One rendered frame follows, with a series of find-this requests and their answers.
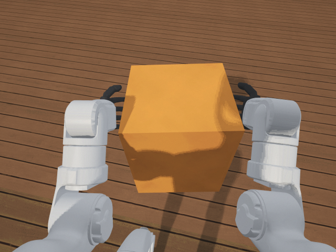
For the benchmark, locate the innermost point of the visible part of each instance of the robot right hand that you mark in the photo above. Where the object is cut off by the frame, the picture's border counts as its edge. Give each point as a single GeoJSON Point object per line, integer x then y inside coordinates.
{"type": "Point", "coordinates": [253, 94]}

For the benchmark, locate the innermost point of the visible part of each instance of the robot left upper arm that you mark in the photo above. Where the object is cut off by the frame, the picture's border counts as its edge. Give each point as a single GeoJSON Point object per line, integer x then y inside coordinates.
{"type": "Point", "coordinates": [78, 222]}

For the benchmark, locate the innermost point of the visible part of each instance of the robot right upper arm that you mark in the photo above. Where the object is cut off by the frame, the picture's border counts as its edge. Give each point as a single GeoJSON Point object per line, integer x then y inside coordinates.
{"type": "Point", "coordinates": [274, 222]}

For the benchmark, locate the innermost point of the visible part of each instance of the robot left hand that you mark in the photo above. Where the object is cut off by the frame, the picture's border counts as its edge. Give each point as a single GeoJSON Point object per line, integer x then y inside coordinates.
{"type": "Point", "coordinates": [108, 93]}

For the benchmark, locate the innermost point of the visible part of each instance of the right robot forearm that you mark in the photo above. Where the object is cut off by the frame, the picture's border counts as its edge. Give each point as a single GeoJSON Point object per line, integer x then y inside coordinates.
{"type": "Point", "coordinates": [275, 124]}

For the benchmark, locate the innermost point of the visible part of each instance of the carton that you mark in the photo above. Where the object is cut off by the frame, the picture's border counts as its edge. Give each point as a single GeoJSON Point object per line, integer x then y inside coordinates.
{"type": "Point", "coordinates": [180, 127]}

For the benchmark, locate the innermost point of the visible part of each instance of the left robot forearm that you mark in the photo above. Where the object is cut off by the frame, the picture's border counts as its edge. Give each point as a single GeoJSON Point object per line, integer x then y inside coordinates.
{"type": "Point", "coordinates": [86, 127]}

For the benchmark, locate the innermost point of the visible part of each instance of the left robot thigh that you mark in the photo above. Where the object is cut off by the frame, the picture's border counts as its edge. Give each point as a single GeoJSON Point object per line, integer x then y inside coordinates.
{"type": "Point", "coordinates": [139, 240]}

